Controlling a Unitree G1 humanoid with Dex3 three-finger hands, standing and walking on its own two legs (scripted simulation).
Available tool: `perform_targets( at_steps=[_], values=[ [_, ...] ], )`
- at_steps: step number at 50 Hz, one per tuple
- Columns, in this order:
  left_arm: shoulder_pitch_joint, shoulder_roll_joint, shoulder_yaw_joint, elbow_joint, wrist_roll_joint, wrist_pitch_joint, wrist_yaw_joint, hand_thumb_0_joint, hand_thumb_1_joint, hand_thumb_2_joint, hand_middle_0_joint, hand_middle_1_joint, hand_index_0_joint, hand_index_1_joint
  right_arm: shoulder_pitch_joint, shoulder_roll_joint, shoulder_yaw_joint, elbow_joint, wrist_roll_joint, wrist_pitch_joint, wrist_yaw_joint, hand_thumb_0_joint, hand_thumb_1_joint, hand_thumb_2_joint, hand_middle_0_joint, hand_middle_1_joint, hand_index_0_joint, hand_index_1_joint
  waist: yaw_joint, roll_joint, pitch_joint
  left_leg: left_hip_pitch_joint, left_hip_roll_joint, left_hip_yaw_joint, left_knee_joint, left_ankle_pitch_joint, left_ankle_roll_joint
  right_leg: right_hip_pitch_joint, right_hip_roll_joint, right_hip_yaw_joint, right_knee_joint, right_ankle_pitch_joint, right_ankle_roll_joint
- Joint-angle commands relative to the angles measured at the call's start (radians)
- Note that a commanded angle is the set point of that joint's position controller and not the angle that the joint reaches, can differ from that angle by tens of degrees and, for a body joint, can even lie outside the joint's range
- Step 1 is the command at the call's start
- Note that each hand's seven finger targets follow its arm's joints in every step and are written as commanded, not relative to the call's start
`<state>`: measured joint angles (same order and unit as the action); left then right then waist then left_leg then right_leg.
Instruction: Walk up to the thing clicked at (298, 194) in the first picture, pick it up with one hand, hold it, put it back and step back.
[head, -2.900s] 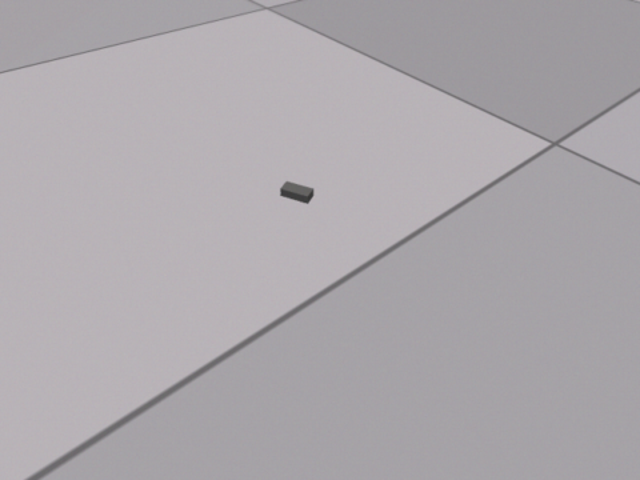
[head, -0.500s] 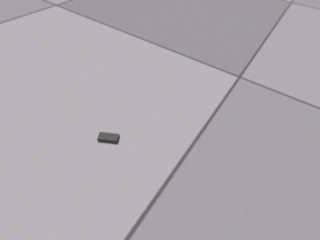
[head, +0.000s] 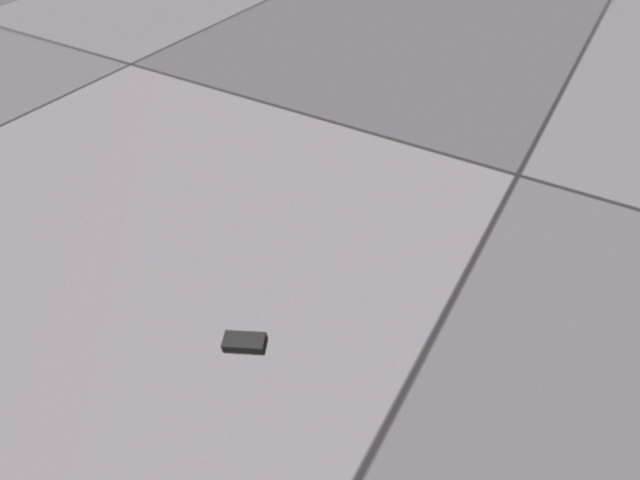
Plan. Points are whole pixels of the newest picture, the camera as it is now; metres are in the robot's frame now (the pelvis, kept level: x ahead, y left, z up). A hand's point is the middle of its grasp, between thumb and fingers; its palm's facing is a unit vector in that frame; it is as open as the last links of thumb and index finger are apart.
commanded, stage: walk up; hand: left
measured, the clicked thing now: (244, 342) +0.74 +0.35 -0.74
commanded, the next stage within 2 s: none
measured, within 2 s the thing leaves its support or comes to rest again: neither
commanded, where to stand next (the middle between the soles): +0.40 +0.11 m, yaw -3 degrees
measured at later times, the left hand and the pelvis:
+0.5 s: hand (120, 418) +0.27 +0.34 -0.13, palm faces -0.12 -0.91 -0.40, open 7.4 cm; pelvis +0.17 +0.07 +0.00, yaw -3 degrees
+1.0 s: hand (100, 383) +0.34 +0.42 -0.16, palm faces -0.08 -0.91 -0.40, open 7.4 cm; pelvis +0.29 +0.14 -0.01, yaw -4 degrees
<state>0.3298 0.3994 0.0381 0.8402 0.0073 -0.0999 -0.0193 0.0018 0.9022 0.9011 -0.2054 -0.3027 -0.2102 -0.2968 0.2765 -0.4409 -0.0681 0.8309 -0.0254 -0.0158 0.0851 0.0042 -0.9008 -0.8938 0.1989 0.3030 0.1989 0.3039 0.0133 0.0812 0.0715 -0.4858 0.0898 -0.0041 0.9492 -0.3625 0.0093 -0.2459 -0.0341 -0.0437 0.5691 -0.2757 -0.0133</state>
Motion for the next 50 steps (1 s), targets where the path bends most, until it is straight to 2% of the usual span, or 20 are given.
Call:
perform_targets(
  at_steps=[1,4,6,7,8,10,13,17,24,25,27,28,33,40,43,44,45,46,47,50],
  values=[
    [-0.025,0.330,0.101,-0.075,0.005,-0.029,0.017,0.000,0.900,0.900,-0.200,-0.300,-0.200,-0.300,-0.007,-0.167,-0.072,-0.078,-0.003,-0.025,0.009,0.000,-0.900,-0.900,0.200,0.300,0.200,0.300,0.001,-0.239,-0.009,0.055,0.038,0.015,-0.200,0.068,-0.003,-0.090,-0.212,0.185,-0.258,-0.148,-0.206],
    [-0.092,0.339,0.097,-0.076,0.005,-0.018,0.015,0.000,0.900,0.900,-0.200,-0.300,-0.200,-0.300,0.097,-0.171,-0.088,-0.043,-0.005,-0.035,0.007,0.000,-0.900,-0.900,0.200,0.300,0.200,0.300,-0.084,-0.205,-0.055,0.313,-0.006,0.087,-0.309,0.139,0.011,-0.216,-0.197,0.142,-0.138,-0.170,-0.159],
    [-0.040,0.246,0.064,-0.067,0.015,-0.004,0.017,0.000,0.900,0.900,-0.200,-0.300,-0.200,-0.300,0.231,-0.229,-0.115,0.011,-0.011,-0.044,-0.009,0.000,-0.900,-0.900,0.200,0.300,0.200,0.300,-0.144,0.039,-0.100,0.526,-0.040,0.043,-0.387,-0.018,0.028,-0.346,-0.098,0.051,0.212,-0.138,-0.104],
    [-0.006,0.155,0.038,-0.075,-0.001,-0.002,0.017,0.000,0.900,0.900,-0.200,-0.300,-0.200,-0.300,0.277,-0.319,-0.133,-0.004,-0.024,-0.053,-0.021,0.000,-0.900,-0.900,0.200,0.300,0.200,0.300,-0.157,0.301,-0.070,0.528,0.193,-0.394,-0.626,-0.310,0.100,-0.511,0.059,-0.009,0.551,-0.213,-0.041],
    [-0.013,0.228,0.054,-0.063,-0.007,0.003,0.033,0.000,0.900,0.900,-0.200,-0.300,-0.200,-0.300,0.211,-0.362,-0.131,-0.040,0.005,-0.056,-0.022,0.000,-0.900,-0.900,0.200,0.300,0.200,0.300,-0.124,0.227,-0.045,0.449,0.338,-0.679,-0.753,-0.377,0.215,-0.553,0.063,0.076,0.655,-0.286,-0.047],
    [-0.022,0.271,0.056,-0.026,-0.013,0.001,0.034,0.000,0.900,0.900,-0.200,-0.300,-0.200,-0.300,0.097,-0.291,-0.107,-0.065,0.018,-0.056,-0.034,0.000,-0.900,-0.900,0.200,0.300,0.200,0.300,-0.057,0.039,0.033,0.315,0.281,-0.475,-0.706,-0.237,0.221,-0.501,-0.010,0.154,0.679,-0.162,-0.046],
    [0.061,0.260,0.062,0.036,-0.016,0.003,0.016,0.000,0.900,0.900,-0.200,-0.300,-0.200,-0.300,0.054,-0.247,-0.078,-0.066,0.018,-0.068,-0.044,0.000,-0.900,-0.900,0.200,0.300,0.200,0.300,-0.017,0.112,0.004,0.285,0.199,-0.242,-0.647,0.063,0.196,-0.372,-0.053,0.092,0.510,-0.091,-0.022],
    [-0.027,0.220,0.057,-0.006,-0.004,0.008,-0.003,0.000,0.900,0.900,-0.200,-0.300,-0.200,-0.300,0.108,-0.243,-0.072,-0.069,0.009,-0.068,-0.043,0.000,-0.900,-0.900,0.200,0.300,0.200,0.300,-0.050,0.091,-0.012,0.335,0.205,-0.163,-0.633,0.251,0.251,-0.321,-0.050,0.021,0.307,-0.096,-0.003],
    [0.051,0.197,0.074,0.004,-0.004,-0.005,0.004,0.000,0.900,0.900,-0.200,-0.300,-0.200,-0.300,0.042,-0.217,-0.056,-0.116,0.018,-0.041,-0.039,0.000,-0.900,-0.900,0.200,0.300,0.200,0.300,0.026,0.000,-0.062,0.191,0.119,-0.020,-0.405,0.262,0.164,0.075,0.049,-0.061,-0.025,0.113,-0.025],
    [0.111,0.235,0.091,0.017,0.000,-0.011,0.014,0.000,0.900,0.900,-0.200,-0.300,-0.200,-0.300,0.059,-0.177,-0.039,-0.126,0.020,-0.040,-0.040,0.000,-0.900,-0.900,0.200,0.300,0.200,0.300,0.062,-0.087,-0.102,0.114,0.077,0.017,-0.259,0.280,0.130,0.221,0.046,-0.016,-0.057,0.079,-0.044],
    [0.164,0.382,0.125,-0.009,0.004,-0.022,0.032,0.000,0.900,0.900,-0.200,-0.300,-0.200,-0.300,0.105,-0.127,-0.022,-0.141,0.018,-0.031,-0.042,0.000,-0.900,-0.900,0.200,0.300,0.200,0.300,0.075,-0.325,-0.117,-0.211,-0.105,0.040,0.162,-0.177,0.039,0.334,-0.394,0.719,-0.317,-0.261,-0.228],
    [0.109,0.379,0.116,-0.021,-0.011,-0.016,0.030,0.000,0.900,0.900,-0.200,-0.300,-0.200,-0.300,0.058,-0.221,-0.052,-0.125,0.006,-0.015,-0.052,0.000,-0.900,-0.900,0.200,0.300,0.200,0.300,0.058,-0.189,-0.059,-0.216,-0.038,-0.059,0.231,-0.235,0.034,0.215,-0.443,0.764,-0.315,-0.314,-0.306],
    [-0.009,0.298,0.092,-0.049,-0.006,-0.020,0.030,0.000,0.900,0.900,-0.200,-0.300,-0.200,-0.300,0.143,-0.195,-0.061,-0.032,0.006,-0.005,-0.032,0.000,-0.900,-0.900,0.200,0.300,0.200,0.300,-0.017,-0.208,0.016,-0.094,0.015,-0.051,0.104,0.020,0.003,0.004,-0.229,0.311,-0.292,-0.137,-0.200],
    [-0.022,0.276,0.073,-0.060,0.014,0.000,0.022,0.000,0.900,0.900,-0.200,-0.300,-0.200,-0.300,0.008,-0.130,-0.047,-0.024,0.011,-0.015,-0.032,0.000,-0.900,-0.900,0.200,0.300,0.200,0.300,0.008,-0.274,0.001,0.132,-0.012,0.053,-0.220,0.124,-0.017,-0.161,-0.181,0.127,-0.183,0.089,-0.189],
    [-0.083,0.237,0.052,-0.059,0.003,0.029,0.025,0.000,0.900,0.900,-0.200,-0.300,-0.200,-0.300,0.080,-0.134,-0.047,0.034,0.012,-0.035,-0.057,0.000,-0.900,-0.900,0.200,0.300,0.200,0.300,-0.051,-0.174,-0.076,0.341,-0.075,0.090,-0.380,0.196,-0.007,-0.213,-0.138,0.073,0.028,0.104,-0.134],
    [-0.051,0.191,0.033,-0.052,0.002,0.041,0.026,0.000,0.900,0.900,-0.200,-0.300,-0.200,-0.300,0.102,-0.170,-0.054,0.046,0.007,-0.042,-0.067,0.000,-0.900,-0.900,0.200,0.300,0.200,0.300,-0.061,-0.067,-0.084,0.397,-0.032,0.018,-0.454,0.132,0.014,-0.270,-0.102,0.053,0.141,0.010,-0.097],
    [0.000,0.130,0.014,-0.069,-0.002,0.046,0.020,0.000,0.900,0.900,-0.200,-0.300,-0.200,-0.300,0.160,-0.273,-0.080,0.038,-0.005,-0.052,-0.070,0.000,-0.900,-0.900,0.200,0.300,0.200,0.300,-0.066,0.168,-0.104,0.419,0.187,-0.312,-0.577,-0.005,0.079,-0.353,0.004,0.001,0.374,-0.198,-0.038],
    [0.023,0.200,0.035,-0.045,-0.006,0.055,0.033,0.000,0.900,0.900,-0.200,-0.300,-0.200,-0.300,0.130,-0.356,-0.095,0.014,0.013,-0.051,-0.068,0.000,-0.900,-0.900,0.200,0.300,0.200,0.300,-0.067,0.173,-0.095,0.381,0.336,-0.579,-0.695,-0.220,0.222,-0.415,0.039,0.033,0.492,-0.327,-0.036],
    [0.003,0.256,0.048,-0.015,0.003,0.056,0.040,0.000,0.900,0.900,-0.200,-0.300,-0.200,-0.300,0.080,-0.345,-0.098,0.006,0.016,-0.046,-0.068,0.000,-0.900,-0.900,0.200,0.300,0.200,0.300,-0.056,0.103,-0.039,0.302,0.341,-0.586,-0.703,-0.290,0.266,-0.403,-0.007,0.096,0.550,-0.306,-0.029],
    [0.046,0.251,0.056,0.044,-0.001,0.054,0.030,0.000,0.900,0.900,-0.200,-0.300,-0.200,-0.300,-0.016,-0.264,-0.064,-0.013,0.007,-0.046,-0.080,0.000,-0.900,-0.900,0.200,0.300,0.200,0.300,-0.010,0.114,-0.015,0.218,0.201,-0.307,-0.630,-0.133,0.196,-0.317,-0.052,0.084,0.447,-0.207,-0.026]
  ],
)
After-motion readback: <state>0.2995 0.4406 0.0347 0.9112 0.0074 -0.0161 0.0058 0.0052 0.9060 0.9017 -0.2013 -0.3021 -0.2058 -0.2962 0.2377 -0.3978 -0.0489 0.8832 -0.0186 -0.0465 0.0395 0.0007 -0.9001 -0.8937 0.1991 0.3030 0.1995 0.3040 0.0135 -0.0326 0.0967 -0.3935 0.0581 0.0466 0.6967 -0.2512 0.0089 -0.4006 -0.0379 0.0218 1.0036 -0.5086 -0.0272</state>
